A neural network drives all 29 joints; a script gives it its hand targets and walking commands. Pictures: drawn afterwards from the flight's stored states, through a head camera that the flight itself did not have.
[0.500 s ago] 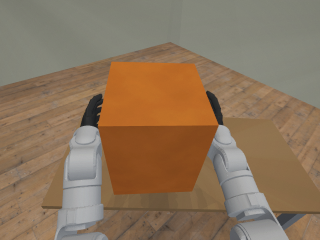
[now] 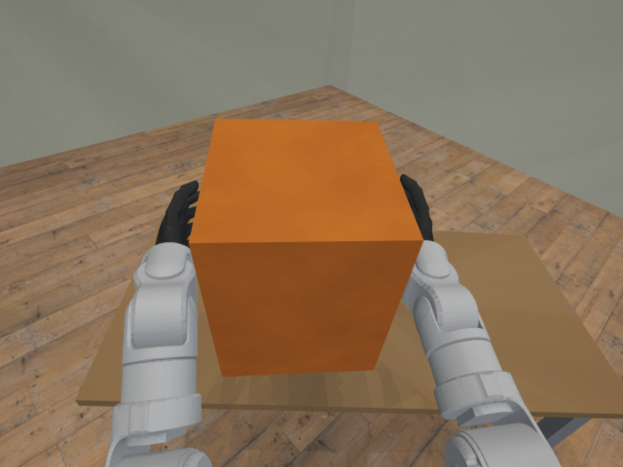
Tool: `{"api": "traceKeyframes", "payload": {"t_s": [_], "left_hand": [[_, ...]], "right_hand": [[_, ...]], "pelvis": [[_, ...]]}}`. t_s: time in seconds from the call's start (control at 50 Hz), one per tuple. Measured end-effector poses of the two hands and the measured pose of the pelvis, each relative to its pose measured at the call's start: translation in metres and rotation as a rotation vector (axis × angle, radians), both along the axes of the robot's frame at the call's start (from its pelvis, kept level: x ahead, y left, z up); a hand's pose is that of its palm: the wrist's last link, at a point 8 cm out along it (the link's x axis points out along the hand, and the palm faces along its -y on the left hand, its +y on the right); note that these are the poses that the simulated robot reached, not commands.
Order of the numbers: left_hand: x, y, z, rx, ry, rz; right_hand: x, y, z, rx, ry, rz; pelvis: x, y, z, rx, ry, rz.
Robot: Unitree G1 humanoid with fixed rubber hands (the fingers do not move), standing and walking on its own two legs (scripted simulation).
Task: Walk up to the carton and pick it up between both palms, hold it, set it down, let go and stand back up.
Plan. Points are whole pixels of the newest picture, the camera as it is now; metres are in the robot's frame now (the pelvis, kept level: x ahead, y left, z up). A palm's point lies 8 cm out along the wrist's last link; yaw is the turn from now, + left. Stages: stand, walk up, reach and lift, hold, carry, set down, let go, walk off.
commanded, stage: hold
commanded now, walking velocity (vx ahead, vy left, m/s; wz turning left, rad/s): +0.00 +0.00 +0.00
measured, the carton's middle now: (298, 250) +0.36 +0.01 +0.14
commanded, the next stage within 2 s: none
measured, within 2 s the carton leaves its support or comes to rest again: neither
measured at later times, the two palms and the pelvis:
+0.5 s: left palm (169, 245) +0.35 +0.17 +0.16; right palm (409, 235) +0.36 -0.13 +0.18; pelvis +0.00 +0.00 +0.00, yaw +0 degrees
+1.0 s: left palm (175, 247) +0.35 +0.16 +0.16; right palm (412, 240) +0.35 -0.13 +0.17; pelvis +0.00 +0.00 +0.00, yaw +0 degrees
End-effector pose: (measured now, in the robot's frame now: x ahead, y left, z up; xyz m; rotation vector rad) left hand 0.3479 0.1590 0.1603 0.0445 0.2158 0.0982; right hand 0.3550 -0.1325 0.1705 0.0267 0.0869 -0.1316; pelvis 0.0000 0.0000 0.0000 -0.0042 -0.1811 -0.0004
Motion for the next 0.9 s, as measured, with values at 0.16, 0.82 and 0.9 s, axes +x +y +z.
{"api": "traceKeyframes", "payload": {"t_s": [0.16, 0.82, 0.9], "left_hand": [[-0.001, 0.001, 0.001, 0.004, -0.020, -0.003], [-0.001, 0.002, 0.001, 0.011, -0.010, 0.003], [0.000, 0.001, -0.001, 0.011, 0.008, 0.001]], "right_hand": [[-0.002, 0.001, 0.002, 0.004, -0.021, 0.001], [-0.001, 0.002, -0.001, 0.019, -0.014, 0.002], [0.000, 0.001, -0.004, 0.006, 0.004, 0.001]], "pelvis": [[0.001, 0.001, 0.000, -0.002, 0.006, 0.001], [0.004, 0.006, 0.000, -0.003, 0.002, -0.006], [0.003, 0.005, 0.000, -0.001, 0.001, -0.005]]}}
